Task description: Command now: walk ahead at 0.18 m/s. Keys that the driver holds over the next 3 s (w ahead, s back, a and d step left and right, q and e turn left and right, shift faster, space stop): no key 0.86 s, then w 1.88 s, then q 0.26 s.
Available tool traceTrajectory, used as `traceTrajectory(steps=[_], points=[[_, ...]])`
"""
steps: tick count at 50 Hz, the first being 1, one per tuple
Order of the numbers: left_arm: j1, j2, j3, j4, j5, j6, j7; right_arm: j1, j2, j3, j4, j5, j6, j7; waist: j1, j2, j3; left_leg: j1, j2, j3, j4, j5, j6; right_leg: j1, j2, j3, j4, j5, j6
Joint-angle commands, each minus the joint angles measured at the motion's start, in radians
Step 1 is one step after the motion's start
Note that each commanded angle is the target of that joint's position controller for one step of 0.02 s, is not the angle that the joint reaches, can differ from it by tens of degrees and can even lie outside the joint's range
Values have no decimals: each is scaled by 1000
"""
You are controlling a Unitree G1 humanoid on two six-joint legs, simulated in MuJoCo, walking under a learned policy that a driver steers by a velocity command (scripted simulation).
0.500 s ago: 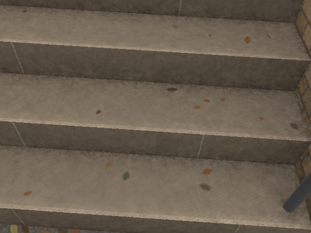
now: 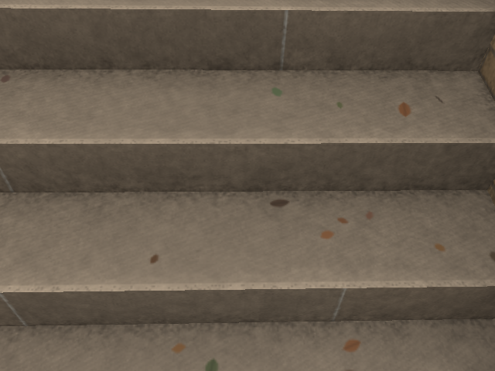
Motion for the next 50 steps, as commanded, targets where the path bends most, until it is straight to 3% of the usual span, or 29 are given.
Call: traceTrajectory(steps=[1, 2, 3, 4, 5, 6, 7, 8, 9, 10, 11, 12, 13, 15, 16, 17, 18, 20, 23, 43, 44, 47, 50], points=[[312, 55, 9, 87, -6, 7, 29, -64, -138, -13, -52, 20, -4, -12, 152, 106, -111, -117, 289, -101, 228, 1284, 23, 356, 18, -2, -162, 83, -39], [390, 46, 8, 120, -8, -3, 34, -106, -152, -19, -60, 37, -1, -6, 198, 72, -104, -150, 253, -97, 351, 1115, -1, 456, 10, 13, -373, 246, -52], [438, 74, 10, 143, -1, -16, 39, -136, -166, -30, -82, 48, -3, 2, 199, -12, -87, -263, 165, -81, 568, 586, -40, 549, -104, 144, -428, 623, -99], [383, 73, -8, 138, 0, -31, 30, 6, -67, -14, -71, 44, 13, 4, 59, -163, -112, -372, 56, -34, 779, -304, -83, 579, -332, 330, -348, 1199, -206], [323, 64, -14, 118, -8, -39, 23, 124, -32, -10, -7, 10, 49, -4, 6, -23, -107, -281, 94, -101, 827, -312, -83, 394, -385, 314, -378, 1062, -296], [217, 32, -17, 89, -16, -33, 18, 141, -20, -9, 13, -12, 74, -4, -20, -14, -51, -232, 111, -103, 817, -279, -96, 245, -352, 306, -444, 725, -289], [124, 4, -28, 60, -12, -20, 18, 120, -33, -13, 14, -24, 93, -3, -47, -23, 3, -168, 120, -90, 768, -267, -112, 95, -303, 268, -499, 459, -247], [90, -2, -35, 47, -3, -9, 21, 80, -60, -20, 9, -26, 112, -5, -51, -43, 37, -130, 119, -69, 692, -263, -127, 15, -255, 230, -520, 330, -211], [100, 16, -34, 49, 3, -2, 28, 58, -60, -17, 7, -24, 128, -7, -49, -66, 51, -109, 122, -44, 574, -254, -138, -2, -211, 182, -521, 272, -176], [146, 34, -32, 60, 7, 3, 31, 23, -34, -8, 5, -17, 136, -11, -25, -75, 41, -107, 123, -29, 442, -243, -142, 48, -191, 176, -508, 225, -146], [200, 54, -26, 73, 4, 7, 34, 0, -21, -3, 8, -5, 139, -17, 3, -71, 13, -98, 113, -15, 357, -230, -143, 109, -190, 197, -493, 192, -135], [247, 50, -23, 86, -7, 14, 34, 49, 13, 7, 35, 11, 140, -26, 7, -76, -26, -30, 111, -4, 298, -139, -138, 117, -192, 202, -480, 137, -131], [247, 57, -21, 82, -20, 20, 34, 66, 15, 12, 51, 16, 138, -30, -2, -57, -21, -7, 110, 3, 186, -60, -133, 121, -182, 209, -472, 41, -112], [276, 60, -10, 83, -21, 23, 25, 25, -39, 10, 43, 0, 127, -34, 23, -2, 28, -25, 143, -48, 42, 25, -126, 132, -164, 231, -464, -91, -51], [301, 28, -13, 84, -28, 27, 19, 12, -64, 10, 39, -5, 118, -30, 46, 37, 45, -62, 190, -110, 36, 27, -114, 130, -136, 219, -502, -192, -17], [302, 21, -13, 96, -28, 35, 16, -2, -42, 18, 35, -9, 107, -23, 46, 58, 95, -167, 204, -125, 7, -39, -102, 190, -110, 169, -497, -171, -1], [297, 19, -12, 103, -22, 37, 17, -4, -32, 22, 34, -5, 94, -19, 45, 61, 101, -202, 210, -136, -17, -24, -95, 250, -109, 153, -458, -88, 3], [317, 17, -11, 114, -14, 35, 17, 1, -48, 19, 28, 2, 73, -22, 53, 65, 56, -190, 215, -142, -34, 39, -87, 320, -121, 144, -425, 24, 0], [323, 17, -8, 121, -15, 32, 16, 20, -45, 18, 22, 3, 60, -25, 54, 50, 29, -155, 221, -146, -43, 105, -75, 335, -131, 140, -421, 54, 3], [352, 6, -7, 149, -17, 50, 25, 90, -36, 4, -10, 3, 58, -29, 44, 47, 49, -100, 233, -163, -87, 274, -79, 283, -143, 117, -397, 18, 52], [354, 1, -9, 150, -16, 51, 26, 91, -33, 5, -12, 1, 59, -29, 41, 53, 38, -100, 230, -170, -109, 195, -77, 287, -136, 112, -398, -12, 52], [330, 4, -8, 135, -7, 55, 26, 65, -63, -7, -31, 0, 67, -30, 34, 85, 85, -169, 233, -232, -205, -183, -44, 263, -95, 69, -347, -103, 44], [313, -5, -4, 109, 3, 45, 20, 94, -101, -28, -36, 4, 72, -29, 13, 111, 100, -149, 293, -325, -233, -398, 54, 153, -52, 2, -147, -215, 14]])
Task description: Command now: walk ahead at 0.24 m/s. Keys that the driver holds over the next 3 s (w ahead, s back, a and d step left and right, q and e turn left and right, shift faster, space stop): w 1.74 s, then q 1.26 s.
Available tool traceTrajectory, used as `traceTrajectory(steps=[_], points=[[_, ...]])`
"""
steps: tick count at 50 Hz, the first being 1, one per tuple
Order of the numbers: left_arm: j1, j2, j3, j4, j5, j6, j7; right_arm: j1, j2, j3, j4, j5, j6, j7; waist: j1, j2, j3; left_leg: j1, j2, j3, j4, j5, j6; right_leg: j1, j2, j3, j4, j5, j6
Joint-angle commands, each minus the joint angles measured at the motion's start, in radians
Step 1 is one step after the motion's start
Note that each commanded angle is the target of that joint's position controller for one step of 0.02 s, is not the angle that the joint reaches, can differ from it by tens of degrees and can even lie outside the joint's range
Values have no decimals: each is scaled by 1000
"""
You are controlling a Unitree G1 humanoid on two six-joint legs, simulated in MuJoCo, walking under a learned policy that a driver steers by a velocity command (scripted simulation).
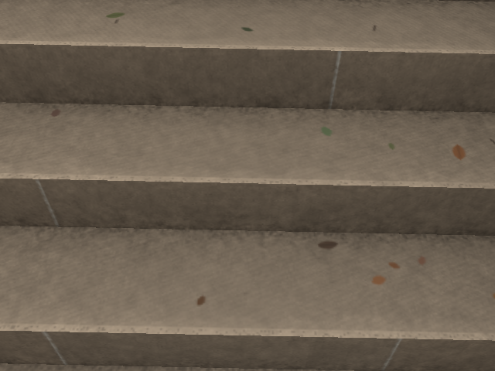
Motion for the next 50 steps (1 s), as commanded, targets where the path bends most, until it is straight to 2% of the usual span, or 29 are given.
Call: traceTrajectory(steps=[1, 4, 9, 13, 15, 18, 19, 20, 21, 22, 23, 24, 25, 26, 28, 29, 31, 34, 36, 39, 40, 42, 44, 45, 46, 47, 48, 49, 50], points=[[17, 29, 6, -49, 18, -16, -6, 102, -144, -42, -21, 0, -3, -4, -36, 106, 159, -119, 318, -357, -243, -439, 103, -161, 24, -56, 217, -127, -39], [-50, 26, 12, -100, 24, -41, -22, 178, -142, -54, 10, -23, -10, 1, -73, 103, 205, 3, 392, -438, -248, -286, 203, -406, 17, -52, 543, -190, -50], [-243, 47, 43, -251, 6, -67, -20, 277, -197, -75, 93, -36, -57, 10, -81, 93, 125, 342, 449, -419, -184, 34, 262, -1007, 2, 34, 1449, -303, -83], [-412, -25, 1, -421, 7, -61, -18, 223, -155, -47, 116, -37, -74, 17, -43, 1, 152, 258, 441, -308, -218, -134, 149, -1269, -19, 69, 1641, -391, -125], [-485, -43, -25, -491, 2, -47, -19, 193, -165, -33, 124, -25, -84, 26, -41, 50, 193, 94, 411, -253, -285, -193, 135, -1274, -19, 0, 1650, -379, -118], [-605, -43, -63, -637, 7, -35, -21, 162, -174, -11, 151, 16, -75, 10, -29, 54, 234, -103, 329, -139, -425, -71, 99, -1108, -70, -68, 1293, -342, -109], [-545, -74, -83, -640, 8, -28, -39, 125, -184, -14, 125, 37, -67, 1, 2, 10, 163, -256, 316, -75, -511, 180, 107, -725, -77, -98, 1033, -188, -131], [-395, -62, -72, -578, -10, -30, -42, 41, -182, -9, 69, 56, -70, 11, 50, 43, 30, -355, 290, 11, -428, 813, 121, -332, -7, -154, 935, -92, -150], [-232, 16, -38, -515, -34, -31, -36, 97, -270, -23, 52, 72, -78, 27, 121, 103, -174, -280, 288, 24, -173, 1388, 123, -46, 101, -191, 903, -91, -146], [-10, 67, -4, -446, -23, -27, -28, 82, -365, -56, 51, 84, -88, 40, 231, 192, -338, -111, 348, -11, 69, 1679, 96, 57, 104, -144, 809, -21, -157], [73, 153, 30, -411, 19, -30, -32, 69, -405, -85, 42, 87, -92, 58, 274, 194, -408, -10, 313, -21, 347, 1618, 55, 95, 129, -56, 581, -103, -161], [120, 267, 64, -352, 49, -37, -19, 55, -283, -70, 5, 53, -105, 87, 215, -63, -371, -245, 160, -76, 737, 792, -14, 184, -107, 429, 250, -107, -232], [113, 371, 101, -308, 15, -10, 2, 103, -181, -66, -31, 7, -116, 110, 159, -310, -456, -416, -36, -208, 1204, 99, -33, 172, -282, 1020, -191, -222, -267], [-37, 334, 98, -309, -8, -9, -12, 58, -123, -67, -85, -25, -110, 120, 65, -179, -338, -550, 2, -299, 1506, 140, -20, 42, -288, 1045, -250, -469, -254], [-160, 100, 47, -201, 1, -35, -34, -90, -39, -48, -186, -47, -88, 97, -41, 20, -1, -749, 75, -176, 1578, 243, 17, -266, -227, 709, -89, -626, -195], [-115, 34, 38, -139, 10, -59, -39, -134, -14, -41, -223, -51, -86, 79, -43, 38, 15, -801, 68, -186, 1648, 251, 38, -288, -194, 543, -58, -415, -180], [-82, -28, 22, -54, 26, -94, -59, -133, 46, -16, -250, -21, -65, 65, -73, -26, 46, -950, 55, -216, 1816, 143, 76, -260, -158, 359, -90, -205, -143], [-57, -17, 16, -14, 19, -129, -76, -190, 47, 3, -280, -11, -48, 46, -102, 15, 95, -1032, 65, -196, 1664, 165, 70, -285, -115, 132, -135, 6, -85], [53, 15, 6, 16, 12, -153, -74, -302, 65, 12, -304, 12, -42, 23, -43, 12, 111, -1165, 32, -96, 1905, 133, 54, -227, -152, 134, -218, 87, -121], [102, 89, 19, 31, -1, -158, -74, -480, 73, 27, -411, 5, -42, 11, -28, -43, 136, -1364, 64, -66, 1910, -56, 60, -95, -140, 102, -283, 8, -116], [145, 63, 11, 51, -9, -152, -71, -551, 71, 42, -451, -4, -37, 20, -22, 0, 144, -1316, 101, -27, 1715, -44, 60, -113, -98, 63, -319, -50, -81], [239, 48, 8, 71, -15, -145, -39, -613, 58, 43, -482, -9, -25, 37, 27, -31, 100, -1262, 138, 95, 1560, -9, 38, -27, -93, 77, -379, 61, -115], [310, 90, 28, 64, -35, -137, 5, -615, 75, 56, -487, -7, -6, 55, 69, -70, 19, -1037, 158, 163, 1287, -64, 39, 86, -114, 44, -515, 394, -155], [329, 87, 29, 48, -28, -135, 20, -572, 99, 57, -455, 9, -2, 63, 66, -107, -35, -941, 151, 175, 1200, -91, 51, 180, -140, 19, -491, 592, -179], [256, 78, 18, 16, -52, -129, 21, -530, 85, 65, -427, 36, -6, 60, -8, -93, -86, -676, 87, 228, 992, -98, 82, 124, -107, -89, -385, 1277, -159], [273, 137, 29, -16, -40, -135, 19, -429, 61, 52, -385, 40, -3, 51, -41, -132, -200, -523, 32, 241, 964, -149, 90, 185, -171, -59, -244, 1692, -183], [263, 182, 42, -39, -22, -145, 10, -305, 18, 29, -354, 24, 5, 43, -109, -161, -273, -453, -2, 203, 888, -235, 94, 297, -211, -31, -91, 1844, -190], [228, 221, 55, -66, -34, -158, -13, -201, -42, 7, -329, 2, 3, 41, -157, -193, -318, -361, -16, 151, 716, -272, 110, 353, -235, -11, 89, 1848, -194], [170, 240, 68, -102, -30, -174, -36, -83, -97, -22, -279, -23, 0, 41, -216, -209, -369, -183, 29, 13, 602, -311, 138, 249, -194, -16, 336, 1621, -186]])
Over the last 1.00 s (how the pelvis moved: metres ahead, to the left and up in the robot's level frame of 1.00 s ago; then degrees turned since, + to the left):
0.07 0.08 0.00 0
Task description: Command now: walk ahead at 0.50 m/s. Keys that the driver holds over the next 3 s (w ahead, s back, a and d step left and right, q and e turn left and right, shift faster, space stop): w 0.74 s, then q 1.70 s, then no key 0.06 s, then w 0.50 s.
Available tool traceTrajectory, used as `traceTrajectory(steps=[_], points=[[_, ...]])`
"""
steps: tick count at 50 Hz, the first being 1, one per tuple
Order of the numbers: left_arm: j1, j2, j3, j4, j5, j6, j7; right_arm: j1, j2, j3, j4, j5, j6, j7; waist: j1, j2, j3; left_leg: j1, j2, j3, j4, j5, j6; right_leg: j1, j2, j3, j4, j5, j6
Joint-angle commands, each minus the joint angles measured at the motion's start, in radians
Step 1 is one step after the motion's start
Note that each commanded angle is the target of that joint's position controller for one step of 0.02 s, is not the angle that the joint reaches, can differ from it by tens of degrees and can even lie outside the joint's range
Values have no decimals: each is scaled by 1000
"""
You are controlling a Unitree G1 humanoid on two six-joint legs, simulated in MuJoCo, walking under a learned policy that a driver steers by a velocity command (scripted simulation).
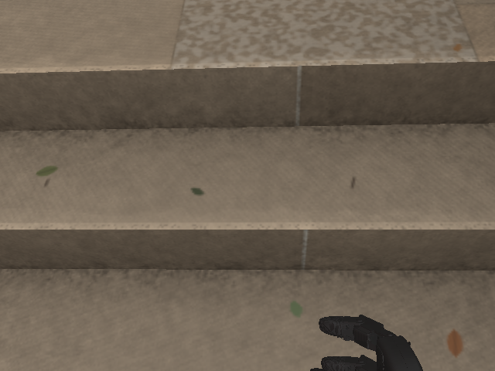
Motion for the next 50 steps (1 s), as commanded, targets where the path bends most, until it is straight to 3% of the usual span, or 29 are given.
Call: traceTrajectory(steps=[1, 2, 4, 6, 8, 11, 13, 15, 18, 20, 22, 23, 24, 25, 27, 28, 29, 31, 33, 36, 39, 41, 43, 45, 46, 47, 48, 49, 50], points=[[-73, 205, 50, -200, -19, -49, -59, 503, -268, -117, 111, -36, 5, -21, -256, 39, -394, 833, 227, -758, -576, -224, 183, -439, -28, 65, 951, 997, -43], [-147, 189, 72, -223, 35, -45, -85, 457, -325, -155, 127, -16, 30, -30, -244, 162, -383, 784, 331, -1265, -1007, -481, 247, -636, 146, 148, 1484, 81, -7], [-298, 76, 57, -400, 80, -35, -63, 274, -244, -156, 171, 15, -21, -22, -88, -10, -122, 569, 339, -1025, -975, -452, 135, -913, 70, 244, 1871, 84, -29], [-330, -26, 20, -466, 46, 3, -22, 321, -83, -117, 291, -25, -61, -17, 4, -106, 75, 389, 278, -679, -868, -147, 31, -1067, 60, 277, 1920, 7, -62], [-271, -95, -15, -457, 30, 40, -5, 382, -49, -104, 351, -27, -88, 0, 46, -59, 112, 388, 222, -453, -861, 71, -45, -1153, 71, 303, 1894, -42, -79], [-418, -71, -23, -502, -2, 72, 13, 440, -133, -103, 358, -20, -133, 24, 8, 6, 112, 392, 204, -318, -983, 284, -44, -1209, 129, 164, 1936, -29, -64], [-547, -48, -29, -596, 12, 88, 33, 510, -210, -117, 381, 4, -149, 33, 8, 93, 114, 543, 227, -340, -1026, 260, -22, -1416, 83, 148, 2040, -216, -65], [-707, -34, -51, -682, 26, 86, 25, 565, -201, -113, 405, 15, -144, 24, -3, 34, 137, 561, 183, -289, -1092, 126, -61, -1413, 22, 97, 1797, -265, -70], [-798, 14, -62, -716, 25, 89, -21, 625, -228, -126, 387, 39, -115, -31, -86, 54, 9, 610, 167, -215, -1317, 549, -2, -1004, -43, -92, 1262, -211, -64], [-593, 10, -51, -608, -22, 74, -36, 616, -318, -137, 307, 55, -130, -40, -12, 102, -266, 635, 196, -153, -1053, 1607, 41, -437, 110, -172, 1024, -197, -72], [-318, 110, -8, -532, 24, 93, -27, 560, -403, -168, 266, 44, -157, -15, 130, 207, -433, 949, 279, -185, -669, 1909, 17, -361, 147, -80, 778, -319, -89], [-249, 187, 27, -494, 53, 90, -26, 517, -389, -176, 230, 33, -164, 3, 159, 185, -469, 868, 245, -207, -412, 1697, -11, -238, 92, 79, 677, -369, -118], [-167, 298, 65, -433, 67, 95, -11, 495, -274, -166, 152, 51, -166, 41, 137, -114, -470, 430, 44, -227, 38, 1039, -79, -34, -187, 689, 347, -334, -265], [-238, 314, 91, -432, 55, 116, -2, 466, -253, -173, 122, -11, -157, 61, 116, -146, -489, 256, -78, -331, 572, 387, -104, -79, -269, 1099, 28, -525, -294], [-391, 227, 83, -339, 19, 67, -23, 346, -126, -141, -20, -62, -143, 34, -24, 30, -191, -19, -8, -380, 880, 449, -83, -296, -254, 850, 56, -676, -187], [-348, 147, 65, -254, 33, 47, -24, 292, -73, -120, -54, -60, -129, 21, -53, 82, -42, -136, 6, -386, 903, 438, -52, -394, -221, 651, 119, -538, -148], [-319, 51, 40, -192, 42, 35, -30, 309, -31, -98, -63, -38, -109, 9, -96, 91, 23, -182, 5, -393, 946, 401, -38, -461, -177, 514, 132, -396, -114], [-247, -3, 24, -121, 47, 18, -43, 363, 26, -67, -44, -23, -74, -4, -128, 64, 61, -275, 1, -423, 933, 351, -25, -441, -128, 310, 138, -178, -52], [-259, 39, 19, -120, 45, -5, -54, 256, 11, -54, -82, -5, -54, -13, -123, 36, 118, -306, -15, -364, 839, 331, -44, -513, -122, 210, 57, -87, -43], [-172, 135, 30, -94, 29, -33, -67, 90, 3, -48, -164, -1, -38, -40, -92, -64, 89, -502, -4, -254, 1042, 154, -40, -375, -148, 222, -47, -59, -82], [-72, 137, 26, -63, 19, -22, -40, -71, -12, -27, -258, -14, -35, -34, -66, -5, 99, -491, 71, -168, 720, 130, -45, -298, -113, 148, -135, -84, -40], [-34, 181, 40, -88, 8, -8, 4, -84, -27, -23, -263, -12, -18, -12, -26, -23, 7, -188, 109, -47, 398, 133, -47, -246, -113, 72, -297, 260, -71], [-78, 241, 47, -154, -31, -15, 20, 46, -33, -21, -179, 45, -20, -11, -81, -68, -195, 341, -3, 53, 109, 128, -16, -241, -123, -29, -118, 1275, -82], [-125, 352, 81, -199, -33, -31, 13, 330, -113, -59, -90, 15, -6, -19, -193, -186, -398, 444, -45, -12, -104, 100, -2, 69, -197, -18, 225, 1620, -68], [-174, 360, 93, -238, -35, -39, -11, 377, -167, -81, -66, -17, -5, -15, -223, -162, -427, 559, -68, -67, -322, 152, 7, 76, -174, -34, 434, 1532, -37], [-181, 309, 90, -313, -25, -52, -32, 440, -263, -121, -34, -29, -9, -20, -230, -14, -466, 812, 118, -460, -410, 401, 142, -265, -69, 24, 802, 963, 35], [-236, 270, 92, -374, 8, -34, -74, 403, -328, -154, -27, -16, 29, -38, -211, 237, -491, 875, 279, -1026, -801, 587, 275, -590, 171, 63, 1353, -76, 83], [-193, 165, 73, -396, 50, -16, -80, 256, -306, -160, -66, -11, 39, -36, -125, 90, -470, 757, 319, -1085, -876, 265, 256, -699, 106, 221, 1729, -79, 89], [-294, 137, 71, -468, 66, 5, -58, 176, -257, -157, -49, -18, 35, -34, -75, 3, -332, 615, 288, -1032, -868, -69, 201, -806, 68, 209, 1831, -14, 81]])
Over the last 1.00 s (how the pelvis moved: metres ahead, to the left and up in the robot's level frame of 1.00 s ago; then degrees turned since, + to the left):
0.46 -0.13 0.20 -1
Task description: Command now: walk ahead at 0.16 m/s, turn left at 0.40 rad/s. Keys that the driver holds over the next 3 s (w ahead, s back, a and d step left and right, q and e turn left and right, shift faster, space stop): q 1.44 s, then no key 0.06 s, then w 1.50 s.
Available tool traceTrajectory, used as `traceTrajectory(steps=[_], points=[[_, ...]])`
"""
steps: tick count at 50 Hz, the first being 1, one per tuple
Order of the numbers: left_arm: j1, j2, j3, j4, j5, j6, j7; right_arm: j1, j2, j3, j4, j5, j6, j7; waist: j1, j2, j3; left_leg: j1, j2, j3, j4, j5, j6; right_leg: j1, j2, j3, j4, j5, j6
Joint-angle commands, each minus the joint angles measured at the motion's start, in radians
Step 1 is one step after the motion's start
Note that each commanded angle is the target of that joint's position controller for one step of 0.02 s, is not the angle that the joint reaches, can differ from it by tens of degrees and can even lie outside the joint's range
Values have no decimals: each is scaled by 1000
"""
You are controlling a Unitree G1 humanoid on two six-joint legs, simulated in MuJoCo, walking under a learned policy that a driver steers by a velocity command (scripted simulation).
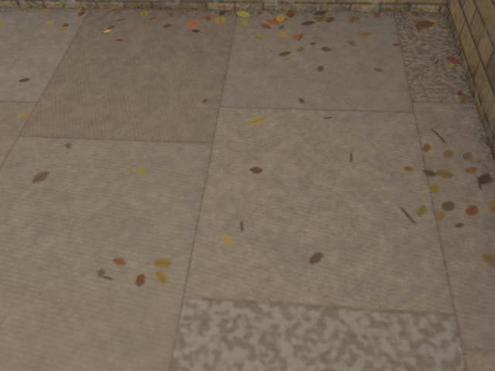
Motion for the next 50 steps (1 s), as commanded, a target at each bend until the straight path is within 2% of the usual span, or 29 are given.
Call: traceTrajectory(steps=[1, 3, 4, 5, 7, 8, 10, 11, 12, 17, 19, 20, 22, 23, 24, 26, 28, 29, 30, 31, 32, 33, 34, 35, 37, 41, 43, 48, 50], points=[[-208, 3, -1, -283, 59, 17, 23, 32, -147, -83, 27, -4, -8, -15, 9, -71, -123, 361, 294, -824, -700, -177, 146, -481, 27, 90, 805, 22, -14], [-119, -36, -30, -302, 45, 40, 45, 35, -49, -62, 105, -11, -39, -8, 87, -85, 48, 172, 197, -568, -662, -3, 64, -534, 9, 70, 786, 22, -38], [-88, -55, -41, -301, 45, 47, 53, 86, -33, -55, 136, -4, -57, 1, 98, -70, 59, 185, 161, -466, -637, 162, 34, -546, -16, 71, 702, 39, -37], [-86, -58, -46, -306, 36, 54, 59, 132, -52, -62, 164, 7, -74, 9, 99, -48, 77, 190, 146, -418, -628, 305, 32, -566, -15, 64, 645, 10, -29], [-117, -29, -47, -302, 41, 71, 67, 163, -123, -81, 153, -1, -93, 6, 83, -16, 47, 211, 98, -347, -589, 514, 26, -535, -11, 13, 487, 27, -1], [-143, -34, -43, -287, 30, 73, 73, 201, -136, -83, 139, -16, -99, 4, 51, 35, -17, 307, 135, -394, -570, 703, 38, -580, 13, -42, 665, 19, 5], [-242, -21, -40, -326, 33, 79, 88, 266, -186, -99, 122, -18, -107, -3, -1, 90, -80, 479, 188, -503, -611, 707, 52, -756, 7, -32, 876, -55, 14], [-310, -29, -41, -360, 36, 81, 95, 289, -208, -108, 129, -32, -103, -6, -23, 89, -88, 550, 213, -538, -644, 662, 63, -849, 0, -20, 953, -98, 11], [-380, -40, -48, -400, 40, 84, 93, 307, -209, -110, 133, -28, -96, -14, -35, 68, -60, 586, 226, -584, -656, 565, 75, -929, -15, -3, 979, -117, 9], [-596, -52, -66, -490, 50, 93, 44, 371, -218, -113, 128, -25, -93, -35, -95, 47, -68, 724, 231, -663, -707, 351, 97, -1045, -22, -19, 827, -153, -1], [-634, -94, -85, -520, 63, 111, 45, 409, -207, -119, 140, -19, -85, -41, -106, 93, -103, 770, 204, -655, -726, 411, 83, -1020, -25, -26, 747, -182, -2], [-615, -88, -84, -525, 50, 125, 54, 407, -227, -125, 133, -16, -76, -44, -110, 131, -99, 808, 205, -676, -721, 469, 92, -1034, -25, -20, 751, -211, 5], [-666, -105, -94, -575, 42, 139, 64, 429, -209, -124, 121, -26, -65, -64, -106, 151, -107, 881, 257, -708, -730, 665, 114, -1059, -36, 49, 778, -311, -2], [-704, -69, -91, -608, 40, 130, 66, 426, -241, -131, 104, -27, -55, -72, -115, 140, -104, 914, 267, -691, -735, 687, 108, -1051, -45, 68, 717, -389, 3], [-698, -60, -98, -625, 24, 130, 59, 385, -290, -142, 83, -13, -35, -66, -85, 103, -86, 850, 251, -641, -826, 741, 89, -902, -50, 19, 453, -470, -2], [-676, -101, -106, -625, 4, 142, 50, 378, -302, -153, 69, -11, 0, -56, -69, 191, -129, 746, 247, -547, -847, 892, 46, -556, -44, 10, 171, -587, -44], [-441, -74, -83, -501, -43, 149, 50, 288, -315, -155, 12, 18, 6, -7, -12, 206, -193, 605, 207, -440, -815, 1173, 22, -190, 21, -127, 30, -500, -71], [-328, -60, -66, -459, -30, 141, 50, 256, -310, -154, 10, 36, -2, 14, 51, 163, -227, 571, 193, -411, -725, 1378, -16, -9, 58, -135, -114, -321, -82], [-230, 36, -23, -430, -9, 124, 51, 244, -305, -153, -18, 39, -25, 33, 80, 81, -301, 520, 141, -400, -502, 1293, -58, 143, 4, 45, -208, -280, -98], [-216, 183, 12, -421, 15, 146, 48, 193, -251, -145, -110, 43, -12, 40, 88, -315, -348, 270, -22, -309, -172, 493, -147, 200, -255, 539, -563, -184, -193], [-348, 183, 13, -448, 9, 163, 61, 236, -204, -143, -102, -17, 4, 42, 39, -417, -374, 246, -53, -333, 311, -39, -177, 31, -355, 854, -802, -268, -277], [-504, 111, -9, -471, -27, 166, 57, 277, -172, -140, -90, -55, 32, 30, -57, -364, -254, 178, -32, -377, 531, -13, -179, -120, -345, 792, -823, -417, -266], [-585, 32, -28, -454, -22, 171, 64, 271, -179, -134, -92, -53, 66, 9, -105, -285, -89, 116, 11, -339, 550, 33, -176, -240, -303, 619, -796, -659, -214], [-639, -17, -41, -431, -12, 175, 74, 284, -210, -136, -88, -50, 87, -10, -141, -232, 25, 113, 23, -298, 535, 98, -178, -338, -259, 464, -723, -703, -175], [-604, -26, -43, -396, 5, 171, 75, 299, -232, -134, -67, -31, 107, -14, -144, -142, 32, 171, -2, -233, 529, 226, -185, -369, -214, 246, -625, -608, -132], [-492, 42, -26, -383, 1, 153, 69, 221, -205, -119, -106, -6, 91, 16, -100, -117, 21, 115, -10, -192, 521, 320, -202, -262, -253, 185, -586, -570, -121], [-429, 57, -20, -372, 3, 140, 73, 183, -223, -121, -127, -4, 70, 23, -59, -130, 3, 80, -4, -154, 484, 311, -208, -153, -283, 194, -651, -549, -132], [-396, 71, -7, -382, 2, 124, 94, 122, -225, -120, -171, -12, 75, 24, -23, -137, -55, 84, 48, -190, 401, 270, -213, -15, -359, 205, -622, -441, -146], [-386, 90, 5, -372, 19, 122, 97, 108, -223, -119, -198, -21, 77, 29, -8, -175, -57, 97, 71, -207, 330, 217, -194, 8, -390, 188, -594, -357, -139]])
Over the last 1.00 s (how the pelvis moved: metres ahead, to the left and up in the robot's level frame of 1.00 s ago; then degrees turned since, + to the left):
0.57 -0.02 0.37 6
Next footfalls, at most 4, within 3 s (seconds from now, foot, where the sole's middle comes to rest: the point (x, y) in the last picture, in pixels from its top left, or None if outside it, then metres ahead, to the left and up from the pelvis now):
0.58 right None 0.36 -0.17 -0.51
1.20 left None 0.16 0.01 -0.68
1.84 right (299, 341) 0.46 -0.06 -0.51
2.32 left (122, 312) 0.53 0.33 -0.51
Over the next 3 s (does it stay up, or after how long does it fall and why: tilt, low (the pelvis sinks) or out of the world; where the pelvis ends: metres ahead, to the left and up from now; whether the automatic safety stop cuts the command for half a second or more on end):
stays up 0.77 0.48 0.26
